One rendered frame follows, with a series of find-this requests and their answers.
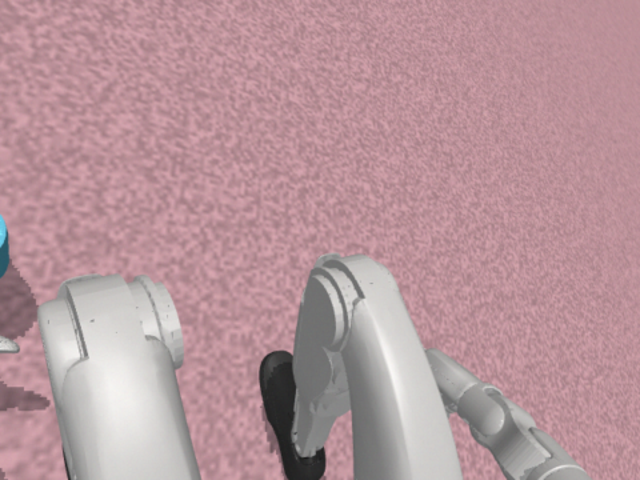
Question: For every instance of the right robot foot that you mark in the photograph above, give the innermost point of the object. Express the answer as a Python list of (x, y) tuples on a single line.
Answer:
[(278, 391)]

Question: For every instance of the right robot arm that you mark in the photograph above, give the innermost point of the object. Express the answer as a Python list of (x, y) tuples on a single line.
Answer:
[(509, 432)]

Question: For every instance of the left robot hand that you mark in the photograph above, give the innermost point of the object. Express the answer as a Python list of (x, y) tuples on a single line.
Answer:
[(8, 346)]

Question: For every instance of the right robot hand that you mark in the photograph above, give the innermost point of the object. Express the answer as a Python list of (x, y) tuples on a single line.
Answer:
[(452, 378)]

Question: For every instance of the cup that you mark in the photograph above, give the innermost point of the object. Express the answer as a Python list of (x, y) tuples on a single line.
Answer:
[(4, 247)]

